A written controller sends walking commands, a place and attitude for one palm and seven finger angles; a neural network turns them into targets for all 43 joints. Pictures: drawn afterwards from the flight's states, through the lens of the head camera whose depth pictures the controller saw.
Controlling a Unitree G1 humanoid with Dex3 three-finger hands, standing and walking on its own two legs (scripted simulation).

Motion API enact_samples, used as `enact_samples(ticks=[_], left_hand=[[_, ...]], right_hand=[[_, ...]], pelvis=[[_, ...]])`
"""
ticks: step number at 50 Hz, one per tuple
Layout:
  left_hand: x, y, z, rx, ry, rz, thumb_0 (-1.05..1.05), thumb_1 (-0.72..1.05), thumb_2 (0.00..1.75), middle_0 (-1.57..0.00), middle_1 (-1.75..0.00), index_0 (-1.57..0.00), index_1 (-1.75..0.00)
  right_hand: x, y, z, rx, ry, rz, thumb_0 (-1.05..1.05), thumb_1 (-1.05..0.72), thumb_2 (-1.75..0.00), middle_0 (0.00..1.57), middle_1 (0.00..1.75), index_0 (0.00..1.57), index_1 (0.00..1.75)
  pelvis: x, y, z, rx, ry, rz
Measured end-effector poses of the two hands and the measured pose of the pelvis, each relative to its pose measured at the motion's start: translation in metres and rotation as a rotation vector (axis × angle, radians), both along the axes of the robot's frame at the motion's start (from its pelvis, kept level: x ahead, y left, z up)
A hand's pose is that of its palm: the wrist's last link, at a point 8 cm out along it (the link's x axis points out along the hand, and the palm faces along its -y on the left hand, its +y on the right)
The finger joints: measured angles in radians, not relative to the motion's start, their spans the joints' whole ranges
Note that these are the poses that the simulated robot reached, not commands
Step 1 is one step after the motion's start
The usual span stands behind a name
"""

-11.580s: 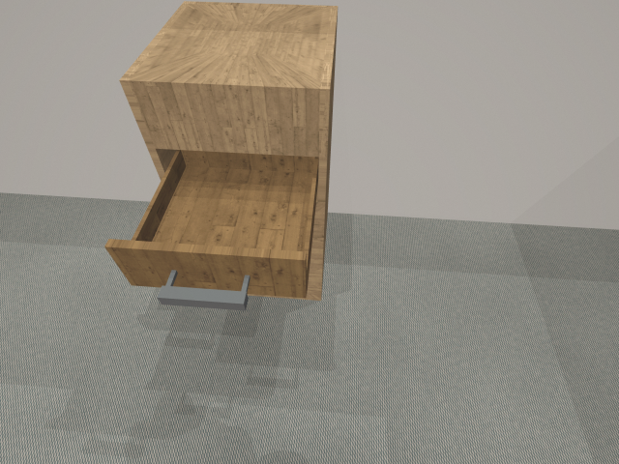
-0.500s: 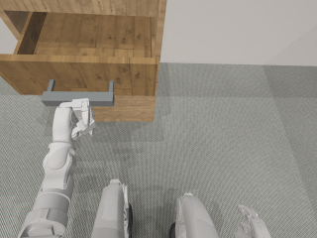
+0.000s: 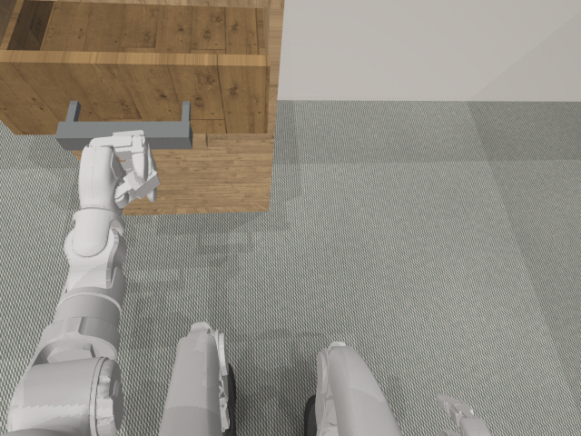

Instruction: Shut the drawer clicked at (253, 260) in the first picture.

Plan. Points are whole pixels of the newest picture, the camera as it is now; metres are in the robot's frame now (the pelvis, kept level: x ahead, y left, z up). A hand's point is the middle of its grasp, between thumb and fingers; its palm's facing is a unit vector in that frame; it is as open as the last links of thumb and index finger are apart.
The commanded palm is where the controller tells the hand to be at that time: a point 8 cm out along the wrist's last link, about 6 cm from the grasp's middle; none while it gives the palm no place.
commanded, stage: push the drawer shut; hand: left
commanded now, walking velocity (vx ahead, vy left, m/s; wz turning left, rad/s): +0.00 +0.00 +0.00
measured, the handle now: (129, 122) +0.53 +0.23 +0.02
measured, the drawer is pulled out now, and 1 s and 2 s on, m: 0.11 0.00 0.00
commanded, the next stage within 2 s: pull the fist back off the drawer in 1.28 s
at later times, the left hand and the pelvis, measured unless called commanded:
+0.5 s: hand (154, 135) +0.51 +0.19 +0.02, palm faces +0.06 -1.00 -0.06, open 3.1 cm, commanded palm +0.50 +0.22 +0.02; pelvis +0.00 +0.00 -0.02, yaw -2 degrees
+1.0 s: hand (150, 109) +0.56 +0.21 +0.01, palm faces +0.06 -1.00 -0.05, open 2.8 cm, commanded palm +0.57 +0.21 +0.02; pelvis -0.01 +0.00 -0.03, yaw -3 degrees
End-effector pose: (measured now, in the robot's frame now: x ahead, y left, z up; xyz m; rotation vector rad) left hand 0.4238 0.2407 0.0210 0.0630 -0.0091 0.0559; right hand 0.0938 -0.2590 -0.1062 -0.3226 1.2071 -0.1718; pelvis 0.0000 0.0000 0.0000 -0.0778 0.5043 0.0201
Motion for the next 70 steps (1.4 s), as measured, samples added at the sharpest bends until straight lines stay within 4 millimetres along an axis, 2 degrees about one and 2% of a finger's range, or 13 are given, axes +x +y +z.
enact_samples(ticks=[14, 43, 52, 70], left_hand=[[0.033, 0.005, 0.000, -0.001, -0.009, 0.004, 0.02, 0.79, 0.89, -1.40, -1.60, -1.40, -1.60], [0.107, 0.012, -0.001, -0.011, -0.002, 0.013, 0.00, 0.77, 0.89, -1.40, -1.60, -1.40, -1.60], [0.112, 0.024, -0.006, -0.014, 0.001, 0.007, -0.08, 0.62, 0.90, -1.40, -1.60, -1.40, -1.60], [0.115, 0.028, -0.002, 0.002, 0.008, 0.005, -0.05, 0.55, 0.92, -1.40, -1.60, -1.44, -1.60]], right_hand=[[-0.035, -0.004, -0.005, -0.016, 0.093, -0.044, 0.01, -0.91, -0.90, 0.20, 0.30, 0.21, 0.30], [-0.082, -0.003, -0.014, -0.043, 0.229, -0.099, 0.00, -0.91, -0.90, 0.20, 0.30, 0.21, 0.30], [-0.093, -0.002, -0.018, -0.060, 0.260, -0.098, 0.00, -0.91, -0.90, 0.20, 0.30, 0.21, 0.30], [-0.112, 0.003, -0.014, -0.108, 0.210, -0.091, 0.00, -0.91, -0.90, 0.20, 0.30, 0.21, 0.30]], pelvis=[[-0.002, 0.001, -0.007, -0.007, 0.021, -0.010], [-0.005, 0.003, -0.027, -0.030, 0.088, -0.031], [-0.009, 0.002, -0.036, -0.041, 0.098, -0.030], [-0.028, 0.006, -0.043, -0.062, 0.089, -0.045]])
